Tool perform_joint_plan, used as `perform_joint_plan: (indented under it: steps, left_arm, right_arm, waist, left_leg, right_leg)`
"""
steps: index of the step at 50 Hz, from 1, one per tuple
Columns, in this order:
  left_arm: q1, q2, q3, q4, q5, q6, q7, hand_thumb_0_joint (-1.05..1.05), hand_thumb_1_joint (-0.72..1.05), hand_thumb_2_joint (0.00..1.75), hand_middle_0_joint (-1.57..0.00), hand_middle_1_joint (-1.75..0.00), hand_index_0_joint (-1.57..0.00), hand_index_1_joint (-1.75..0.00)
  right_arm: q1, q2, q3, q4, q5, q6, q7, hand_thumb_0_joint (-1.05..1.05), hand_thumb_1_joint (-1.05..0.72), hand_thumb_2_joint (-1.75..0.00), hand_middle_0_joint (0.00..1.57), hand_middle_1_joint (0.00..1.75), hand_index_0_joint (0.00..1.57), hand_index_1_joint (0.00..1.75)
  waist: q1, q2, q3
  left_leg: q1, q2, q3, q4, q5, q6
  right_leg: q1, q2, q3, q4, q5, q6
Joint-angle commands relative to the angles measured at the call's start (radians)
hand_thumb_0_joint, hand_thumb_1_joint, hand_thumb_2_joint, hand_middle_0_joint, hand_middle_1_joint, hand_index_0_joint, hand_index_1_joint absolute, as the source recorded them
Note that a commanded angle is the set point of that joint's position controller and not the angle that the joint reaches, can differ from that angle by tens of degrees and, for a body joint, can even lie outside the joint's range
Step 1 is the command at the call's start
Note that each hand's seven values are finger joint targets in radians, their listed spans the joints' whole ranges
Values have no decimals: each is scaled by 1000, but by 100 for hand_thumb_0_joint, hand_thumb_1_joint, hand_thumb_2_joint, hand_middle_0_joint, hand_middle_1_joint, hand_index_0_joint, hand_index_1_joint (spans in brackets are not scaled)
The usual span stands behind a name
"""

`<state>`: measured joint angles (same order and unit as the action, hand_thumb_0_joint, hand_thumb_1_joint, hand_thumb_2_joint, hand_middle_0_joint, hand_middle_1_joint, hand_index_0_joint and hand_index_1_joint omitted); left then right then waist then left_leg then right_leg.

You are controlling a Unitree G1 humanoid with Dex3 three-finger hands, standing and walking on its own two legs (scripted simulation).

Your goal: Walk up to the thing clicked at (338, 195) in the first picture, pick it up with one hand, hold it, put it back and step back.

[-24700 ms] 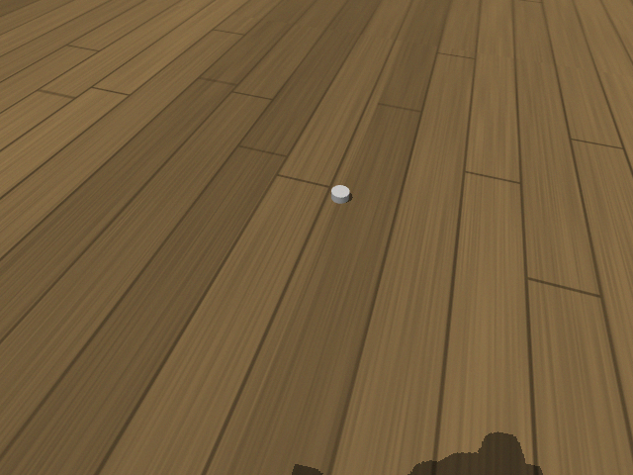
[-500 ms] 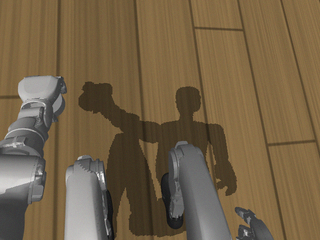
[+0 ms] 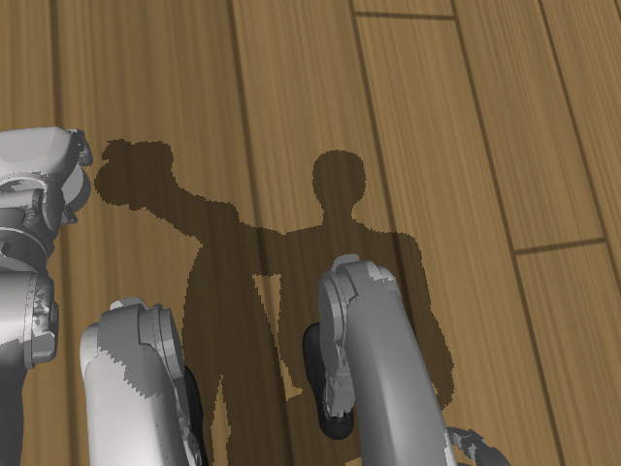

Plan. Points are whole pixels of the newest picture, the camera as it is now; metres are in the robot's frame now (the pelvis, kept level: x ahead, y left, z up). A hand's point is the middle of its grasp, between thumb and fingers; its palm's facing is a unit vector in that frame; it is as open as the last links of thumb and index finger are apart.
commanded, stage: crouch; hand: left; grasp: from above
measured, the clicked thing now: (51, 183) +0.50 +0.26 -0.19
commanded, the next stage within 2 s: lower in 0.18 s
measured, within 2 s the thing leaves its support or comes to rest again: rests again in 1.80 s
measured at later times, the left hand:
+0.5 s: hand (68, 190) +0.49 +0.24 -0.21, palm faces -0.48 -0.04 -0.88, open 9.7 cm
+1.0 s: hand (84, 194) +0.50 +0.24 -0.26, palm faces -0.47 -0.07 -0.88, open 9.7 cm
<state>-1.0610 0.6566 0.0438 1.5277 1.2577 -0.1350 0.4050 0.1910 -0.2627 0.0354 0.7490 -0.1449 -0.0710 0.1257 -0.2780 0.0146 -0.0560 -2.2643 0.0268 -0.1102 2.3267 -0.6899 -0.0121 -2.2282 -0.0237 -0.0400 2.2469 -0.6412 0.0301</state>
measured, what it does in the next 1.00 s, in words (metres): stands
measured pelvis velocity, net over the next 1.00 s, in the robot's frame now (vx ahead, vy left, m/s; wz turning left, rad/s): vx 0.01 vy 0.00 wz -0.08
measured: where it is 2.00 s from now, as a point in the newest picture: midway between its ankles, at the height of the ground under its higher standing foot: (262, 423)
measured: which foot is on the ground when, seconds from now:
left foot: down 0.00-1.00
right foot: down 0.00-1.00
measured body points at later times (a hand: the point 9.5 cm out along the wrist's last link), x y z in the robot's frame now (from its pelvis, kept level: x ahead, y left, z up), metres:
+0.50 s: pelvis +0.00 +0.00 -0.03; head +0.26 +0.05 +0.34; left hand +0.51 +0.24 -0.16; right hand +0.02 -0.28 -0.12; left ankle +0.08 +0.13 -0.32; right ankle +0.10 -0.13 -0.32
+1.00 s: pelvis +0.01 +0.00 -0.05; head +0.29 +0.06 +0.30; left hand +0.52 +0.24 -0.21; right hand +0.00 -0.26 -0.13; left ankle +0.08 +0.13 -0.32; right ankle +0.10 -0.13 -0.32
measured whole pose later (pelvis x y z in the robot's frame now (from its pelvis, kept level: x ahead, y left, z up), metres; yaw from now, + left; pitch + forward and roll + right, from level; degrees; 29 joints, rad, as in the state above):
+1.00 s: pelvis +0.01 +0.00 -0.05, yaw -5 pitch +33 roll -10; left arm -1.11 0.83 0.14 1.68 1.31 -0.17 0.53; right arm 0.17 -0.30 0.14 0.71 -0.23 -0.15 0.22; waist -0.36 -0.04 0.08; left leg -2.37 0.02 -0.19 2.51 -0.73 -0.02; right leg -2.31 0.00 -0.10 2.37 -0.65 0.04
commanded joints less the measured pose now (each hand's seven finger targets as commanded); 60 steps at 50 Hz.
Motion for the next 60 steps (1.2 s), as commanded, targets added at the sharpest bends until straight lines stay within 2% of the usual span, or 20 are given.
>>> perform_joint_plan:
  steps: [1,6,7,16,19,23,28,29,30,33,38,42,44,45,46,51,52,53,55,60]
  left_arm:
    - [-371,232,22,-136,-3,-1,49,0,56,76,-88,-81,-92,-77]
    - [-373,278,45,-134,11,-3,58,0,59,81,-92,-82,-95,-79]
    - [-333,236,26,-92,12,6,56,0,59,79,-91,-82,-95,-78]
    - [-362,274,36,-107,4,4,60,0,51,75,-89,-76,-91,-74]
    - [-386,242,17,-78,3,-1,62,0,49,76,-87,-76,-90,-74]
    - [-371,279,28,-49,14,-13,76,0,48,75,-86,-77,-88,-74]
    - [-402,297,39,-59,34,-28,105,0,49,74,-85,-79,-88,-76]
    - [-397,335,70,-83,38,-30,114,0,49,75,-85,-80,-88,-77]
    - [-364,309,53,-67,40,-25,119,0,49,77,-86,-80,-89,-77]
    - [-397,318,63,-46,41,-21,139,0,52,76,-87,-82,-91,-78]
    - [-369,334,70,-22,43,-13,154,0,49,74,-83,-78,-87,-75]
    - [-368,350,81,25,42,-17,150,0,48,72,-82,-79,-86,-75]
    - [-361,363,85,-5,36,-22,160,0,49,70,-83,-77,-87,-73]
    - [-341,399,115,21,43,-21,166,0,50,71,-84,-78,-88,-74]
    - [-342,374,96,30,40,-24,164,0,51,72,-84,-79,-88,-74]
    - [-364,424,123,20,51,-37,189,0,48,77,-84,-79,-87,-76]
    - [-373,396,99,28,51,-39,190,0,49,74,-84,-79,-87,-75]
    - [-355,438,129,42,55,-40,199,0,51,75,-84,-81,-88,-77]
    - [-364,402,102,52,56,-45,203,0,51,74,-85,-78,-88,-74]
    - [-371,457,118,84,71,-50,215,0,55,73,-86,-79,-90,-75]
  right_arm:
    - [218,-254,-62,-9,-7,-14,-7,0,-90,-90,20,30,20,30]
    - [229,-268,-55,-3,-10,-13,-2,0,-91,-90,20,30,20,30]
    - [227,-263,-52,-8,-11,-15,1,0,-91,-90,20,30,20,30]
    - [223,-275,-41,-5,-14,-17,12,0,-91,-90,20,30,20,30]
    - [223,-276,-33,-5,-20,-18,16,0,-91,-90,20,30,20,30]
    - [219,-283,-21,-4,-26,-25,16,0,-91,-90,20,30,20,30]
    - [219,-290,-14,-5,-41,-37,29,0,-91,-90,20,30,20,30]
    - [227,-298,-15,-10,-44,-38,31,0,-91,-90,20,30,20,30]
    - [222,-295,-13,-8,-41,-39,32,0,-91,-90,20,30,20,30]
    - [221,-294,-6,-9,-53,-45,46,0,-91,-90,20,30,20,30]
    - [229,-307,8,-8,-64,-51,61,0,-90,-89,20,30,20,30]
    - [220,-326,15,-14,-77,-69,75,0,-90,-89,20,30,20,30]
    - [211,-325,21,-24,-76,-72,78,0,-90,-90,20,30,20,30]
    - [225,-336,21,-10,-80,-72,81,0,-90,-90,20,30,20,30]
    - [217,-336,22,-20,-77,-75,84,0,-90,-90,20,30,20,30]
    - [226,-347,36,-10,-90,-79,92,0,-90,-90,20,30,20,30]
    - [205,-346,41,-29,-87,-83,93,0,-90,-90,20,30,20,30]
    - [219,-350,44,-11,-94,-81,95,0,-90,-90,20,30,20,30]
    - [208,-354,49,-21,-96,-87,99,0,-90,-90,20,30,20,30]
    - [208,-372,67,-16,-112,-106,113,0,-90,-90,20,30,20,30]
  waist:
    - [-28,259,-701]
    - [-23,283,-719]
    - [-29,275,-692]
    - [-28,286,-686]
    - [-71,251,-635]
    - [-51,259,-642]
    - [-83,298,-621]
    - [-73,314,-651]
    - [-59,345,-676]
    - [-92,327,-634]
    - [-91,348,-626]
    - [-124,328,-562]
    - [-99,340,-605]
    - [-113,344,-603]
    - [-116,340,-592]
    - [-132,355,-581]
    - [-133,353,-572]
    - [-137,368,-567]
    - [-142,369,-553]
    - [-166,378,-492]
  left_leg:
    - [460,-32,91,-220,152,38]
    - [460,-29,83,-201,177,35]
    - [466,-28,84,-197,183,34]
    - [414,-29,81,-172,172,37]
    - [386,-27,69,-156,154,39]
    - [380,-29,72,-133,165,41]
    - [395,-25,64,-114,165,35]
    - [416,-25,62,-111,201,33]
    - [438,-27,60,-117,220,27]
    - [408,-22,55,-98,205,30]
    - [399,-22,55,-86,229,31]
    - [369,-19,46,-65,185,36]
    - [389,-19,41,-73,213,31]
    - [398,-17,38,-68,227,30]
    - [394,-16,33,-67,214,29]
    - [380,-13,30,-45,230,32]
    - [383,-13,27,-46,226,29]
    - [386,-11,24,-49,232,29]
    - [391,-12,18,-53,223,24]
    - [386,-10,13,-40,186,27]
  right_leg:
    - [380,39,-93,-213,165,-62]
    - [373,42,-104,-185,190,-61]
    - [364,43,-105,-187,198,-61]
    - [368,49,-113,-161,195,-61]
    - [334,54,-126,-155,183,-60]
    - [344,53,-123,-145,194,-56]
    - [317,56,-137,-123,197,-57]
    - [339,55,-139,-113,229,-57]
    - [332,53,-140,-100,240,-61]
    - [320,57,-148,-92,240,-58]
    - [344,59,-149,-88,261,-54]
    - [313,61,-160,-86,228,-53]
    - [346,61,-164,-84,247,-54]
    - [349,63,-170,-76,261,-53]
    - [331,65,-170,-71,250,-55]
    - [353,68,-174,-73,275,-51]
    - [341,69,-177,-71,267,-53]
    - [353,70,-181,-67,274,-52]
    - [327,70,-188,-61,261,-55]
    - [314,71,-197,-62,238,-51]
